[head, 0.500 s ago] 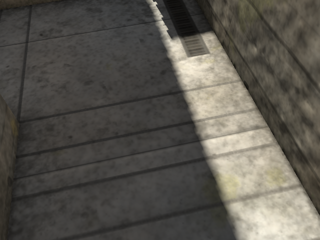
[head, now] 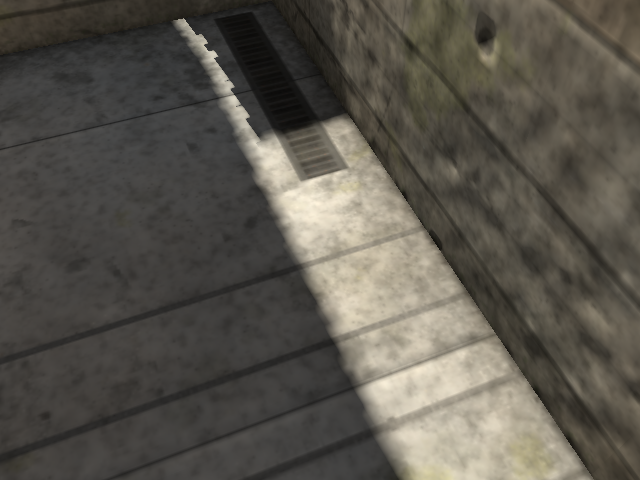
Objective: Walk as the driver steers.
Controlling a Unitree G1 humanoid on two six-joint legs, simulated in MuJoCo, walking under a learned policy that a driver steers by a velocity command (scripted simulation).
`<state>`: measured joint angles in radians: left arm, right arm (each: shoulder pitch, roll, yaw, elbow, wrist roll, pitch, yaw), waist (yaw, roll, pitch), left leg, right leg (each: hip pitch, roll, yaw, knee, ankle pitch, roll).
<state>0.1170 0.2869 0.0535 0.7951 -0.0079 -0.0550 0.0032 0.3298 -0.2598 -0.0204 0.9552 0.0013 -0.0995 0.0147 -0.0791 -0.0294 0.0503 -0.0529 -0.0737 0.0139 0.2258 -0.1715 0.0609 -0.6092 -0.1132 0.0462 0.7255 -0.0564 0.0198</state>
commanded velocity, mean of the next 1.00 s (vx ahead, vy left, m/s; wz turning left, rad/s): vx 0.50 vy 0.00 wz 0.44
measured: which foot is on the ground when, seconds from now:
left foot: down 0.00-0.20, up 0.22-0.70, down 0.72-1.00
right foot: up 0.00-0.16, down 0.18-0.70, up 0.72-1.00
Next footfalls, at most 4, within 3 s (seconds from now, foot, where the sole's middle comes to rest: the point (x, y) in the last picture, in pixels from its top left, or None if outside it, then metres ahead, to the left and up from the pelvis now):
0.18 right None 0.28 -0.15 -0.79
0.72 left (236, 470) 0.51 0.16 -0.79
1.20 right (247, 315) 0.89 0.14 -0.79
1.72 left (85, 323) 0.89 0.53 -0.79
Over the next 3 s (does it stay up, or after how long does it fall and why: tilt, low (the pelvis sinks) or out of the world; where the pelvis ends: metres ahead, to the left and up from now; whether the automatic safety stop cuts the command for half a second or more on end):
stays up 1.15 1.04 0.00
